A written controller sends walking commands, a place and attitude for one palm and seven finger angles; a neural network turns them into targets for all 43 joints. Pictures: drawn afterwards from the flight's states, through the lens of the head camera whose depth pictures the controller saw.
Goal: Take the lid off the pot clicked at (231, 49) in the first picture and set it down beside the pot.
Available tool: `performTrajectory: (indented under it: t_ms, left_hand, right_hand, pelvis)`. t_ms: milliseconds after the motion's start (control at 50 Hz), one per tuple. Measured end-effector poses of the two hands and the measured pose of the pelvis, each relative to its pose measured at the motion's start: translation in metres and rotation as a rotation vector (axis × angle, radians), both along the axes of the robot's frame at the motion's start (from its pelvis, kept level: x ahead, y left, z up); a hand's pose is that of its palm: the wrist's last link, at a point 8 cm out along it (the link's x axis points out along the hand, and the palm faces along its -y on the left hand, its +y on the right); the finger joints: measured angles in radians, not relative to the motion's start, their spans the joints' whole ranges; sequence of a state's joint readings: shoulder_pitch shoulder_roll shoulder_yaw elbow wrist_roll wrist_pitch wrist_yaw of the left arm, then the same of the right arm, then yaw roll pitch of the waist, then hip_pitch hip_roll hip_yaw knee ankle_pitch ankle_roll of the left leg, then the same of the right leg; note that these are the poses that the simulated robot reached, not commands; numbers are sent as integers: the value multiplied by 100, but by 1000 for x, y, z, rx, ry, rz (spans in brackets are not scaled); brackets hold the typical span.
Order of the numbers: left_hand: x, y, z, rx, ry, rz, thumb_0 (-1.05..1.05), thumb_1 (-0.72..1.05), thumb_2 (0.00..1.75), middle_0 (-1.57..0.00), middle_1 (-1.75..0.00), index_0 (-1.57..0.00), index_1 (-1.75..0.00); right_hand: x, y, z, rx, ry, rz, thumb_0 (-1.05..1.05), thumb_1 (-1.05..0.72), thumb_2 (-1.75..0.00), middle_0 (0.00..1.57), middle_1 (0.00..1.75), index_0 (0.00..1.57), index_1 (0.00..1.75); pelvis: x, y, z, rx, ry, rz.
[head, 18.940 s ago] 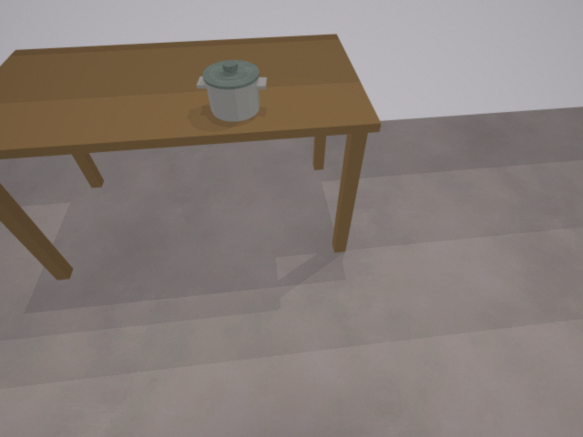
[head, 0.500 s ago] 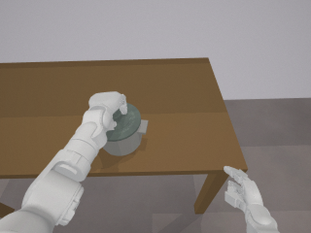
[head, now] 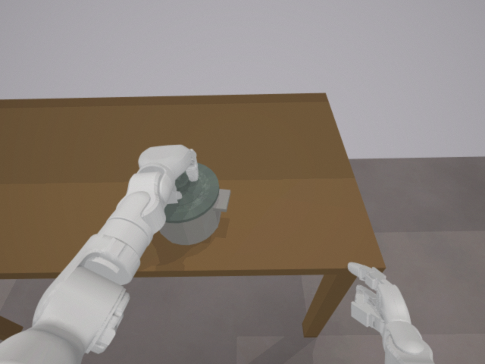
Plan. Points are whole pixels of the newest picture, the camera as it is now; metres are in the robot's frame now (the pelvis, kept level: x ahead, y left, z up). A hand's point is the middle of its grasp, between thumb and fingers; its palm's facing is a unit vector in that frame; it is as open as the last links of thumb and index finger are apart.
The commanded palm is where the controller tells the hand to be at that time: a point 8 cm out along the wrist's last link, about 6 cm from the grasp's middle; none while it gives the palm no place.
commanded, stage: close the fingers and squeeze the knob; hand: left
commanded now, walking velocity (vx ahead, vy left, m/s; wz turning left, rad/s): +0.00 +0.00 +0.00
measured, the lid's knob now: (178, 182) +0.45 +0.14 +0.03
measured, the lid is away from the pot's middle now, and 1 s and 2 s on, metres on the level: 0.00 0.00 0.02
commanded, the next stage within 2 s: lift the lid straight up in 0.28 s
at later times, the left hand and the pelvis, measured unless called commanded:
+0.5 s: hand (172, 186) +0.42 +0.14 +0.06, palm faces -0.32 -0.06 -0.95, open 7.2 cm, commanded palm +0.42 +0.14 +0.13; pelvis +0.00 +0.00 +0.00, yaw +0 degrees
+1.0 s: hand (169, 176) +0.42 +0.14 +0.09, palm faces -0.28 -0.07 -0.96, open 7.2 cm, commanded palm +0.41 +0.14 +0.17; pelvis +0.00 +0.00 +0.00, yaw +0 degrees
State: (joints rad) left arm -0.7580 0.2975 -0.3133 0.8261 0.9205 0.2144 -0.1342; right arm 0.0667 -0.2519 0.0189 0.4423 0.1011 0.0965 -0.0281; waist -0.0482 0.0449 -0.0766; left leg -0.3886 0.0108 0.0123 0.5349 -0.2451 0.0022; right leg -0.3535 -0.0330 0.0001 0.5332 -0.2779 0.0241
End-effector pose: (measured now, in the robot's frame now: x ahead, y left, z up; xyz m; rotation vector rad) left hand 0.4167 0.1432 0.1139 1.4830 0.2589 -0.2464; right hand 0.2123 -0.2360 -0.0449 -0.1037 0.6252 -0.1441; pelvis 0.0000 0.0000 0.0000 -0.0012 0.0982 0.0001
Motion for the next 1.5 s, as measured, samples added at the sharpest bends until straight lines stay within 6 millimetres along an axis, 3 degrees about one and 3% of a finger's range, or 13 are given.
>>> performTrajectory:
  t_ms: [620,1100,1500]
  left_hand:
    - [-1,2,3,-3,-1,-8,0,29,74,-76,-97,-68,-93]
    - [-5,-2,38,14,-34,2,-1,29,74,-78,-97,-69,-92]
    - [7,1,69,13,-56,-6,-2,29,74,-79,-97,-69,-92]
  right_hand:
    - [-2,5,0,-2,-6,-14,1,-90,-90,20,30,35,40]
    - [-2,2,-1,5,-7,8,1,-90,-90,20,30,35,41]
    - [-2,3,-1,-6,-14,13,1,-90,-90,20,30,34,40]
  pelvis:
    - [-1,5,1,0,-5,0]
    - [-5,1,3,4,-37,10]
    - [-2,1,5,5,-42,10]
